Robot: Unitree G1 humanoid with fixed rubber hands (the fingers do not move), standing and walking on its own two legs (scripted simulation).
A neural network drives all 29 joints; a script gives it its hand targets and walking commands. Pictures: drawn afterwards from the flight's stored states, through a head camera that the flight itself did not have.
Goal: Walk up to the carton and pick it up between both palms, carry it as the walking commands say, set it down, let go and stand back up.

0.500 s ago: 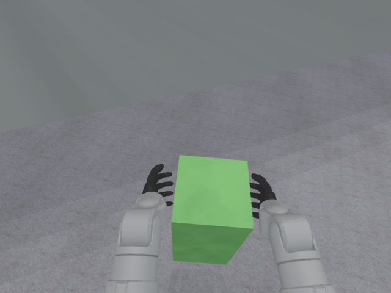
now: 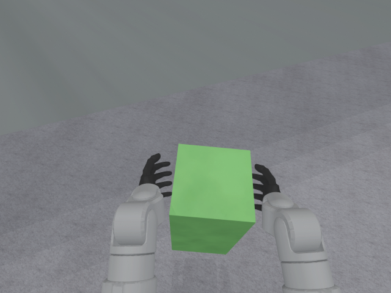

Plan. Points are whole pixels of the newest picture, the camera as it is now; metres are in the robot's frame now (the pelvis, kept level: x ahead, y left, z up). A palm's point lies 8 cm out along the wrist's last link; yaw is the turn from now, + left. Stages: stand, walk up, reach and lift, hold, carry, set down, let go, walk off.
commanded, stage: carry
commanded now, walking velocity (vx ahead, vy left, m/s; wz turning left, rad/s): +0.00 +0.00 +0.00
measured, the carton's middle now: (205, 207) +0.32 +0.00 -0.02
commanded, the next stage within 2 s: hold in 1.76 s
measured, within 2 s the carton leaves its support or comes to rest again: neither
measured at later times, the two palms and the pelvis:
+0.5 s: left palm (168, 150) +0.41 +0.08 +0.09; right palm (271, 159) +0.39 -0.15 +0.06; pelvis +0.10 -0.04 +0.01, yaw +2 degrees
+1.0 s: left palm (155, 157) +0.38 +0.10 +0.10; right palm (264, 167) +0.36 -0.13 +0.07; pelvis +0.08 -0.02 +0.00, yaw +2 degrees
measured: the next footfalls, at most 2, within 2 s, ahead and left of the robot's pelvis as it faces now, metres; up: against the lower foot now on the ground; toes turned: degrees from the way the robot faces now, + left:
right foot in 0.24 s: +0.14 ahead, -0.09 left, +0.00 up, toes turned +4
left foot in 0.54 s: +0.12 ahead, +0.08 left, +0.00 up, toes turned -6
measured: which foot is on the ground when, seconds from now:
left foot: down 0.00-0.26, up 0.28-0.52, down 0.54-1.00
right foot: up 0.00-0.22, down 0.24-1.00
